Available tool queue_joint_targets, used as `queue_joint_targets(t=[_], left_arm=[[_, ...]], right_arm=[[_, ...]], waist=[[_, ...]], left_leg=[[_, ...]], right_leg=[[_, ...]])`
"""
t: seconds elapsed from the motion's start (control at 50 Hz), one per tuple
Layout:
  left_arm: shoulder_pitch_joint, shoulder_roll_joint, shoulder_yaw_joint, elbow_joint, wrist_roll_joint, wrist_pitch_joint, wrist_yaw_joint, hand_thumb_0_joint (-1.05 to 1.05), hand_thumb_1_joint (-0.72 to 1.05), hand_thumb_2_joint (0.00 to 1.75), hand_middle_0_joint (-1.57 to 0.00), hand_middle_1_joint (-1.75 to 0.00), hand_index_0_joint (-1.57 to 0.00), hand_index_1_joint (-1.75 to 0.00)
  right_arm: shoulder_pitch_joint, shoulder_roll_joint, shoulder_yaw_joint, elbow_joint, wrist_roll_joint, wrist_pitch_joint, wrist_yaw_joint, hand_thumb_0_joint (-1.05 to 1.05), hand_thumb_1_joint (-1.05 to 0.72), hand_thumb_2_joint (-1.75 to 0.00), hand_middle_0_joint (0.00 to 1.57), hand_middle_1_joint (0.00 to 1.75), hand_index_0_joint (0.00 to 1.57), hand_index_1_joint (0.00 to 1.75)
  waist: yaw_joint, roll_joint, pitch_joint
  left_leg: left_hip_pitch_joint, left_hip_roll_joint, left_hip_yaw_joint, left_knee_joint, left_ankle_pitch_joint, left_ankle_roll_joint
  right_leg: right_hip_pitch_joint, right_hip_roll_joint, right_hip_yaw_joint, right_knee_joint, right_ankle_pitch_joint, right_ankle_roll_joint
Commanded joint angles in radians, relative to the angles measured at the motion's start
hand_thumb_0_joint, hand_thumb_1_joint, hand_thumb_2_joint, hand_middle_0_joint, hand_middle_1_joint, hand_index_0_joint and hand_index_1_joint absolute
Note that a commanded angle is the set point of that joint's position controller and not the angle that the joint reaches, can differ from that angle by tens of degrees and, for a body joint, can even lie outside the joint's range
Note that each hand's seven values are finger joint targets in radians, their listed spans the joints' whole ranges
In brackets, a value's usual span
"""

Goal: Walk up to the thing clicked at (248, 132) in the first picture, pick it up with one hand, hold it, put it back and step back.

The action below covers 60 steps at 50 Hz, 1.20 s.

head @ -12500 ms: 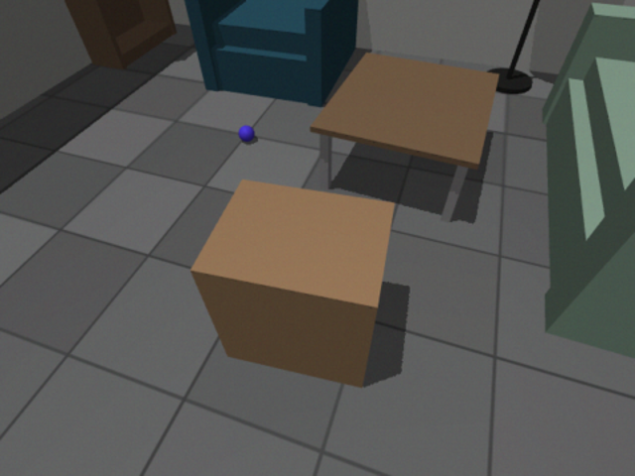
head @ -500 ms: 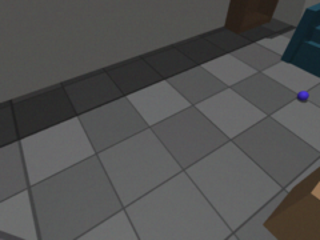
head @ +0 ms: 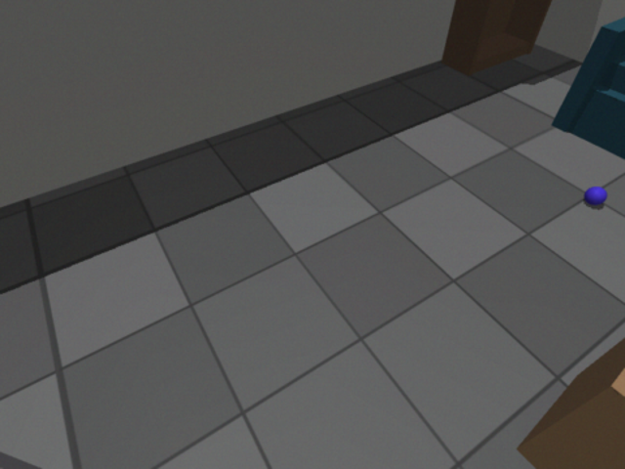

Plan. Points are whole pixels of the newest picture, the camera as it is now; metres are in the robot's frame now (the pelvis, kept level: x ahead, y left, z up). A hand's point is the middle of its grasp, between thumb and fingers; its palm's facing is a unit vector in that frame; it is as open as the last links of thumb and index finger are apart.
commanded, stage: stand
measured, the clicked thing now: (595, 195) +1.37 -1.29 -0.74
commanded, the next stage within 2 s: walk up in 0.60 s
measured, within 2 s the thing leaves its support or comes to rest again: neither
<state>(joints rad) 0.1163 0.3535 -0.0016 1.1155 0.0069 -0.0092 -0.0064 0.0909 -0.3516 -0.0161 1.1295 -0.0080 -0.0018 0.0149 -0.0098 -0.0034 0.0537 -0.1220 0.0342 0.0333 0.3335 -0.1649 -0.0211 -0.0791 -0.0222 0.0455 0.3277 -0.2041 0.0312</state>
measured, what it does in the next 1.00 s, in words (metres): stands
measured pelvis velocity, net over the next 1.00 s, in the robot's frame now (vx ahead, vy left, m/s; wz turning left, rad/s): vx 0.00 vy -0.01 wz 0.04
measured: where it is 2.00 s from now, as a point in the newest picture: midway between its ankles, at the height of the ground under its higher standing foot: outside the picture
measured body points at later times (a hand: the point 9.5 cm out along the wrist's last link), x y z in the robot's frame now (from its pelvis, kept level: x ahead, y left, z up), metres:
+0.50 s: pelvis +0.00 +0.00 +0.00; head +0.00 +0.00 +0.45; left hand +0.07 +0.30 -0.13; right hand +0.06 -0.30 -0.13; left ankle +0.01 +0.13 -0.75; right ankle -0.01 -0.14 -0.75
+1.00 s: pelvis +0.00 -0.01 +0.00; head +0.02 -0.01 +0.45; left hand +0.06 +0.30 -0.13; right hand +0.10 -0.30 -0.13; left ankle +0.01 +0.13 -0.75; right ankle -0.01 -0.14 -0.75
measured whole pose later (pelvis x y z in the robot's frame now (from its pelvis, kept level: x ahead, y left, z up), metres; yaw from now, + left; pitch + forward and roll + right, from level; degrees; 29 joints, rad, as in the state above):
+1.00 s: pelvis +0.00 -0.01 +0.00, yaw +2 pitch -2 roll +0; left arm 0.12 0.34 0.02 1.13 0.01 0.00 -0.01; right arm 0.10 -0.35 -0.02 1.11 -0.01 -0.01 0.01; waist 0.00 0.01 0.06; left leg -0.14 0.03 -0.01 0.35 -0.17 -0.03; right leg -0.07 -0.02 0.00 0.33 -0.22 0.02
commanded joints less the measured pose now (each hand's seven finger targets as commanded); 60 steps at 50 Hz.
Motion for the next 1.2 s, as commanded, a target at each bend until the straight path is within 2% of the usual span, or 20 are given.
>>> queue_joint_targets(t=[0.0,0.2,0.3,0.34,0.38,0.44,0.5,0.54,0.56,0.58,0.68,0.82,0.88,0.92,1.0,1.02,1.04,1.18], left_arm=[[-0.033,0.218,0.038,-0.065,0.004,-0.021,0.018,0.0,0.9,0.9,-0.2,-0.3,-0.2,-0.3],[-0.026,0.219,0.039,-0.064,0.005,-0.017,0.017,0.0,0.9,0.9,-0.2,-0.3,-0.2,-0.3],[-0.023,0.217,0.039,-0.07,0.005,-0.02,0.016,0.0,0.9,0.9,-0.2,-0.3,-0.2,-0.3],[-0.024,0.214,0.038,-0.066,0.003,-0.017,0.017,0.0,0.9,0.9,-0.2,-0.3,-0.2,-0.3],[-0.021,0.218,0.039,-0.068,0.004,-0.017,0.016,0.0,0.9,0.9,-0.2,-0.3,-0.2,-0.3],[-0.018,0.219,0.039,-0.063,0.005,-0.017,0.017,0.0,0.9,0.9,-0.2,-0.3,-0.2,-0.3],[-0.015,0.222,0.04,-0.064,0.004,-0.018,0.016,0.0,0.9,0.9,-0.2,-0.3,-0.2,-0.3],[-0.015,0.221,0.039,-0.067,0.004,-0.019,0.015,0.0,0.9,0.9,-0.2,-0.3,-0.2,-0.3],[-0.011,0.216,0.039,-0.067,0.005,-0.018,0.016,0.0,0.9,0.9,-0.2,-0.3,-0.2,-0.3],[-0.045,0.206,0.056,-0.056,0.003,-0.015,0.013,0.0,0.9,0.9,-0.2,-0.3,-0.2,-0.3],[-0.04,0.2,0.062,-0.044,0.006,-0.008,0.012,0.0,0.9,0.9,-0.2,-0.3,-0.2,-0.3],[-0.053,0.2,0.068,-0.043,0.008,-0.006,0.01,0.0,0.9,0.9,-0.2,-0.3,-0.2,-0.3],[-0.034,0.206,0.058,-0.046,0.008,-0.013,0.012,0.0,0.9,0.9,-0.2,-0.3,-0.2,-0.3],[-0.05,0.208,0.058,-0.053,0.006,-0.017,0.014,0.0,0.9,0.9,-0.2,-0.3,-0.2,-0.3],[-0.042,0.214,0.056,-0.057,0.004,-0.021,0.017,0.0,0.9,0.9,-0.2,-0.3,-0.2,-0.3],[-0.034,0.206,0.053,-0.056,0.004,-0.021,0.015,0.0,0.9,0.9,-0.2,-0.3,-0.2,-0.3],[-0.033,0.21,0.053,-0.059,0.005,-0.022,0.017,0.0,0.9,0.9,-0.2,-0.3,-0.2,-0.3],[-0.021,0.212,0.052,-0.062,0.004,-0.023,0.018,0.0,0.9,0.9,-0.2,-0.3,-0.2,-0.3]], right_arm=[[-0.046,-0.214,-0.039,-0.057,0.001,-0.022,-0.016,0.0,-0.9,-0.9,0.2,0.3,0.2,0.3],[-0.038,-0.215,-0.039,-0.053,0.0,-0.021,-0.014,0.0,-0.9,-0.9,0.2,0.3,0.2,0.3],[-0.029,-0.219,-0.04,-0.055,-0.002,-0.022,-0.014,0.0,-0.9,-0.9,0.2,0.3,0.2,0.3],[-0.03,-0.215,-0.038,-0.052,0.0,-0.023,-0.015,0.0,-0.9,-0.9,0.2,0.3,0.2,0.3],[-0.029,-0.216,-0.039,-0.055,0.0,-0.022,-0.015,0.0,-0.9,-0.9,0.2,0.3,0.2,0.3],[-0.025,-0.217,-0.039,-0.051,0.001,-0.021,-0.014,0.0,-0.9,-0.9,0.2,0.3,0.2,0.3],[-0.02,-0.219,-0.04,-0.052,0.0,-0.021,-0.014,0.0,-0.9,-0.9,0.2,0.3,0.2,0.3],[-0.02,-0.217,-0.038,-0.053,0.0,-0.023,-0.014,0.0,-0.9,-0.9,0.2,0.3,0.2,0.3],[-0.025,-0.219,-0.039,-0.054,0.0,-0.023,-0.015,0.0,-0.9,-0.9,0.2,0.3,0.2,0.3],[-0.015,-0.202,-0.037,-0.054,0.008,-0.022,-0.012,0.0,-0.9,-0.9,0.2,0.3,0.2,0.3],[-0.019,-0.211,-0.042,-0.066,0.004,-0.022,-0.017,0.0,-0.9,-0.9,0.2,0.3,0.2,0.3],[-0.013,-0.212,-0.045,-0.071,0.001,-0.025,-0.022,0.0,-0.9,-0.9,0.2,0.3,0.2,0.3],[-0.016,-0.206,-0.041,-0.071,-0.002,-0.026,-0.025,0.0,-0.9,-0.9,0.2,0.3,0.2,0.3],[-0.008,-0.204,-0.042,-0.071,-0.002,-0.025,-0.024,0.0,-0.9,-0.9,0.2,0.3,0.2,0.3],[-0.008,-0.201,-0.041,-0.073,-0.001,-0.021,-0.022,0.0,-0.9,-0.9,0.2,0.3,0.2,0.3],[-0.017,-0.206,-0.039,-0.074,-0.001,-0.021,-0.022,0.0,-0.9,-0.9,0.2,0.3,0.2,0.3],[-0.019,-0.204,-0.04,-0.076,-0.001,-0.021,-0.021,0.0,-0.9,-0.9,0.2,0.3,0.2,0.3],[-0.027,-0.212,-0.037,-0.078,0.0,-0.022,-0.02,0.0,-0.9,-0.9,0.2,0.3,0.2,0.3]], waist=[[0.001,0.002,-0.069],[0.001,0.003,-0.044],[0.004,0.008,-0.087],[0.002,0.014,-0.054],[0.004,0.008,-0.068],[0.002,0.0,-0.048],[0.002,-0.006,-0.053],[0.002,0.009,-0.069],[0.005,0.011,-0.066],[0.013,0.012,-0.061],[0.015,0.017,-0.053],[0.015,0.021,-0.078],[0.005,0.005,-0.064],[-0.003,0.002,-0.075],[-0.006,-0.012,-0.078],[0.0,-0.005,-0.066],[0.0,-0.004,-0.086],[0.004,0.003,-0.084]], left_leg=[[0.069,0.108,-0.081,-0.04,0.124,0.036],[0.041,0.104,-0.092,-0.063,0.051,0.034],[0.06,0.106,-0.082,-0.04,0.105,0.04],[0.039,0.105,-0.092,-0.056,0.083,0.036],[0.051,0.105,-0.087,-0.05,0.084,0.039],[0.033,0.103,-0.095,-0.06,0.042,0.039],[0.038,0.101,-0.093,-0.057,0.044,0.042],[0.05,0.103,-0.092,-0.051,0.093,0.042],[0.047,0.103,-0.094,-0.05,0.089,0.041],[0.01,0.096,-0.11,-0.054,0.085,0.051],[-0.008,0.096,-0.12,-0.05,0.084,0.052],[-0.005,0.092,-0.126,-0.033,0.128,0.055],[0.045,0.096,-0.114,-0.026,0.149,0.036],[0.045,0.1,-0.113,-0.017,0.179,0.035],[0.049,0.098,-0.108,-0.021,0.167,0.034],[0.049,0.098,-0.107,-0.02,0.149,0.036],[0.064,0.102,-0.108,-0.016,0.175,0.037],[0.067,0.103,-0.106,-0.018,0.19,0.039]], right_leg=[[-0.057,-0.101,0.06,-0.056,0.16,-0.045],[-0.073,-0.093,0.058,-0.062,0.079,-0.047],[-0.049,-0.104,0.065,-0.061,0.139,-0.047],[-0.061,-0.096,0.058,-0.056,0.101,-0.047],[-0.06,-0.099,0.06,-0.057,0.112,-0.048],[-0.066,-0.096,0.059,-0.063,0.069,-0.045],[-0.064,-0.1,0.063,-0.065,0.084,-0.047],[-0.056,-0.102,0.061,-0.055,0.121,-0.047],[-0.059,-0.098,0.057,-0.056,0.121,-0.044],[-0.033,-0.076,0.033,-0.048,0.091,-0.045],[-0.027,-0.075,0.027,-0.047,0.066,-0.05],[0.001,-0.084,0.014,-0.044,0.095,-0.051],[-0.047,-0.107,0.038,-0.058,0.133,-0.048],[-0.032,-0.111,0.037,-0.054,0.17,-0.051],[-0.029,-0.11,0.036,-0.056,0.179,-0.047],[-0.038,-0.108,0.037,-0.064,0.161,-0.044],[-0.03,-0.111,0.035,-0.058,0.185,-0.047],[-0.017,-0.109,0.035,-0.055,0.207,-0.046]])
